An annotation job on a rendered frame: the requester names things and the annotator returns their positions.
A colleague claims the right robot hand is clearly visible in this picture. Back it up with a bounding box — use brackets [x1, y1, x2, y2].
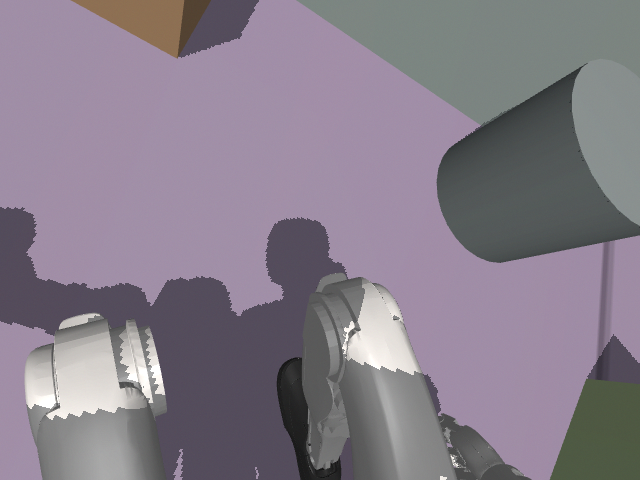
[438, 413, 505, 480]

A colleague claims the right robot foot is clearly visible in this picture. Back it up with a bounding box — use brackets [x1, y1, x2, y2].
[277, 357, 341, 480]

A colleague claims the right robot arm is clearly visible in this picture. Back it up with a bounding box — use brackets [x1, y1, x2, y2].
[480, 464, 532, 480]

